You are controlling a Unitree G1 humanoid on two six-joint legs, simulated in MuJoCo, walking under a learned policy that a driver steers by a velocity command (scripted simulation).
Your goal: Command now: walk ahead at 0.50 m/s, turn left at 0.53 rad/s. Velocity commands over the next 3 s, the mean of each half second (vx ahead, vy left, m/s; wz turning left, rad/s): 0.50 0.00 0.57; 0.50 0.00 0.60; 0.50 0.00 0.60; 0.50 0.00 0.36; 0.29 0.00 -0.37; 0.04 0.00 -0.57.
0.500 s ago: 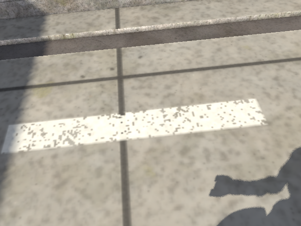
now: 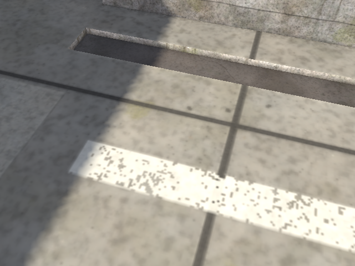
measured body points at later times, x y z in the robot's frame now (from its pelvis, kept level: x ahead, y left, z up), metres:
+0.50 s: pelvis +0.26 -0.04 +0.00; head +0.29 -0.04 +0.45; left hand +0.37 +0.25 -0.09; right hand +0.34 -0.31 -0.13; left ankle +0.10 +0.03 -0.65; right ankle +0.34 -0.12 -0.73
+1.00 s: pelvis +0.47 +0.09 -0.01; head +0.50 +0.12 +0.44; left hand +0.33 +0.31 -0.15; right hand +0.77 +0.00 -0.10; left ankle +0.50 +0.17 -0.73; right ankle +0.40 -0.10 -0.64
